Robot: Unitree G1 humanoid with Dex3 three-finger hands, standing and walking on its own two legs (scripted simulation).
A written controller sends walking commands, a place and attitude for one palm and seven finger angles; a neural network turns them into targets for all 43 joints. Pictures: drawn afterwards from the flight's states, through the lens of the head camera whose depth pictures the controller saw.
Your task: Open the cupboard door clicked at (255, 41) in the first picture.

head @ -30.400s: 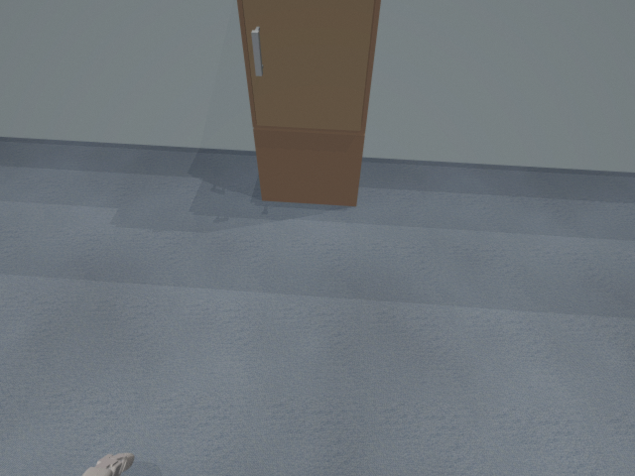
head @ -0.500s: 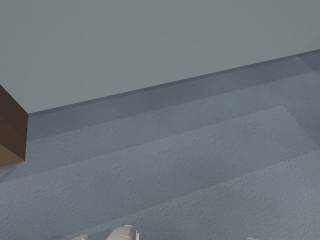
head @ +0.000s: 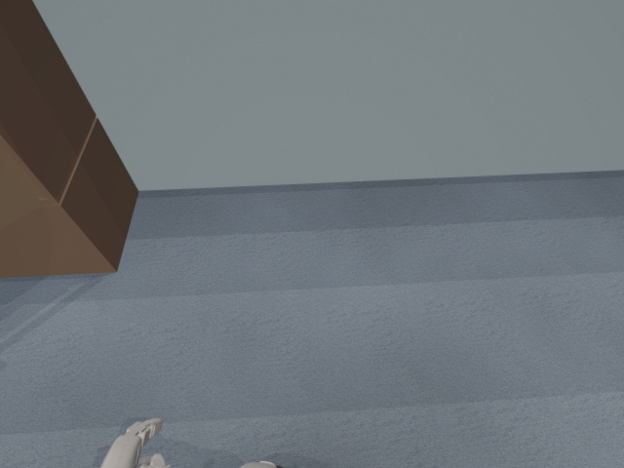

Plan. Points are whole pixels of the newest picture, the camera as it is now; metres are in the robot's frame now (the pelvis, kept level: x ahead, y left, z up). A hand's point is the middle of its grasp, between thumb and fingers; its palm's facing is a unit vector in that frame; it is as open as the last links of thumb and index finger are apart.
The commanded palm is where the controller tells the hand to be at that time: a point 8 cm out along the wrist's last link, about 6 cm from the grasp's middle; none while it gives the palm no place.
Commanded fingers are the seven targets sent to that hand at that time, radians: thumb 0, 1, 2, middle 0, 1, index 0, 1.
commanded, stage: turn to face it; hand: left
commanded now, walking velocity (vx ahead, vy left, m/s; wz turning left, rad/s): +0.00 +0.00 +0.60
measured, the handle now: out of the picture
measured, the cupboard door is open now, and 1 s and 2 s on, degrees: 45 45 45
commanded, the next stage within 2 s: take the last steps up to it in 1.24 s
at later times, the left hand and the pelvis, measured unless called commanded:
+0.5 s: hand out of the picture -0.02 +0.22 -0.19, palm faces +0.35 -0.91 -0.24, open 7.4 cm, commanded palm none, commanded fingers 0.00 0.90 0.90 -0.20 -0.30 -0.20 -0.30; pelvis +0.01 +0.00 -0.01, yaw +19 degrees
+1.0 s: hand out of the picture +0.03 +0.19 -0.14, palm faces +0.54 -0.79 -0.28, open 7.4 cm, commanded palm none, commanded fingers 0.00 0.90 0.90 -0.20 -0.30 -0.20 -0.30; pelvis +0.05 -0.04 +0.00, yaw +36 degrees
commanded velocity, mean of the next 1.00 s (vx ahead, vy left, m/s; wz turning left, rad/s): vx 0.00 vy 0.00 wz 0.58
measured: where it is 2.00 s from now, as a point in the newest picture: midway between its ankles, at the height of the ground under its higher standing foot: outside the picture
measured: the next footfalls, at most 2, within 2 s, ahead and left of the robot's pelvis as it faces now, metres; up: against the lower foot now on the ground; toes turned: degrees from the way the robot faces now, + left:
right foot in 0.02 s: +0.02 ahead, -0.13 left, +0.00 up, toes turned +1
left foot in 0.44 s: +0.03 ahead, +0.11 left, +0.00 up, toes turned +22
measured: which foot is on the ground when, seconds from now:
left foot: down 0.00-0.02, up 0.04-0.42, down 0.44-0.90, up 0.92-1.00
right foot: up 0.00-0.00, down 0.02-0.44, up 0.46-0.88, down 0.90-1.00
